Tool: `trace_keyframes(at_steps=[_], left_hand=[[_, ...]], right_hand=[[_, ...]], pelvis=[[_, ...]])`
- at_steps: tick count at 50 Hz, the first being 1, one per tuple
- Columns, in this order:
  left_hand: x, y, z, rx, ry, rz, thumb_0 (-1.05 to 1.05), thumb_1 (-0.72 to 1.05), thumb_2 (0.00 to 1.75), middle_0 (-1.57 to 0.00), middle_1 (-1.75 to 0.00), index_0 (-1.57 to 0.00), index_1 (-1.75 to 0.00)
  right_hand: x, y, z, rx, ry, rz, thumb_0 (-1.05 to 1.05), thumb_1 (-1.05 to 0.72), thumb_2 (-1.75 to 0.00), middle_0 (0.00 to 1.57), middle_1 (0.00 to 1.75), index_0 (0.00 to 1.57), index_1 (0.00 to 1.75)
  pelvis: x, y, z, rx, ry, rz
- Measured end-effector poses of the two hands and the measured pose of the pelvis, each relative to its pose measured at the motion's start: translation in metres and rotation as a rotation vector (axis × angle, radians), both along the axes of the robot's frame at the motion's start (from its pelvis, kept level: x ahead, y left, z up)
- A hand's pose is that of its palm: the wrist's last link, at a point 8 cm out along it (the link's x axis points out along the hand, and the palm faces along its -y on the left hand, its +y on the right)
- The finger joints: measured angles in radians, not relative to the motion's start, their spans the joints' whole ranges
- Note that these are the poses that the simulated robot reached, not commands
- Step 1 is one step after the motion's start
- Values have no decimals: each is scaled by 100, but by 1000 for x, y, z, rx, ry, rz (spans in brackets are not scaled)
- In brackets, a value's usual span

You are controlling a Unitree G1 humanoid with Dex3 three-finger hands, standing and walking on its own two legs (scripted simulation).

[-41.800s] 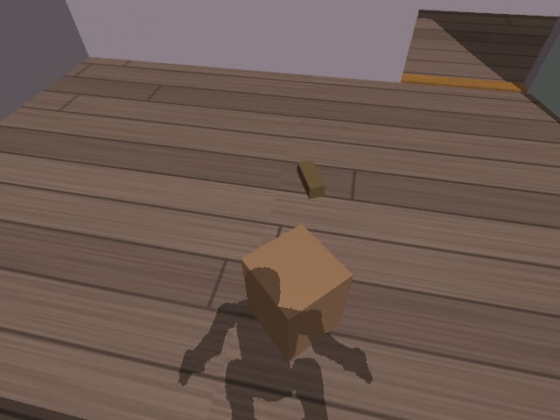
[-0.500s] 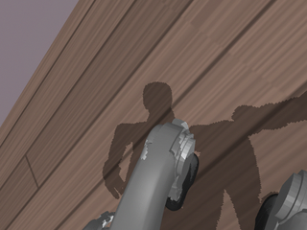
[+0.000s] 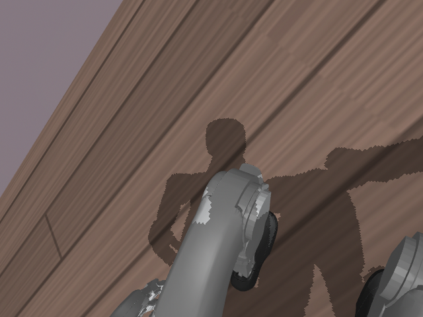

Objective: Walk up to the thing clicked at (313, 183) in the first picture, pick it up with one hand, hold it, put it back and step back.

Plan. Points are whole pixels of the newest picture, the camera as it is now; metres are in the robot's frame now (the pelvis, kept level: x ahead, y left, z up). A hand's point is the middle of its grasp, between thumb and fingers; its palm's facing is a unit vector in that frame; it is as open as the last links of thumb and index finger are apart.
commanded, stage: rest palm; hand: right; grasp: from above
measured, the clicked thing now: out of the picture +0.49 -0.38 -0.27
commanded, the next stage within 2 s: close in 0.24 s
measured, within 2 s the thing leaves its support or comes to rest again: neither
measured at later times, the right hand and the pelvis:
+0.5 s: hand out of the picture +0.48 -0.32 -0.24, palm faces -0.46 +0.13 -0.88, open 12.8 cm; pelvis +0.00 +0.00 +0.00, yaw +1 degrees
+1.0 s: hand out of the picture +0.48 -0.32 -0.24, palm faces -0.44 +0.11 -0.89, open 11.3 cm; pelvis +0.00 +0.00 +0.00, yaw +1 degrees
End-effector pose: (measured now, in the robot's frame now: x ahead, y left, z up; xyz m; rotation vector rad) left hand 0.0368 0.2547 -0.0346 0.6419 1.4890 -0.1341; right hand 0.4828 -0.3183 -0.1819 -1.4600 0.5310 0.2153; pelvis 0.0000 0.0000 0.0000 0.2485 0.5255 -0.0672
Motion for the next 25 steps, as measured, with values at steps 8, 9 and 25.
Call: trace_keyframes(at_steps=[8, 9, 25], left_hand=[[-10, -5, -1, -23, 13, 5, 0, 91, 90, -20, -30, -20, -30], [-11, -6, -1, -25, 15, 4, 0, 91, 90, -20, -30, -20, -30], [-17, 0, 4, -6, 36, 7, 0, 91, 90, -20, -30, -20, -30]], right_hand=[[1, 3, -6, -9, 2, -15, 0, 41, -106, 13, 109, 14, 108], [1, 3, -6, -11, 4, -16, 0, 41, -106, 13, 109, 14, 109], [3, -2, -6, -12, 12, -42, 0, 38, -107, 16, 110, 16, 110]], pelvis=[[-1, 0, -2, 1, -7, 4], [-1, 0, -2, 1, -8, 4], [-1, 1, -1, 6, -11, 9]])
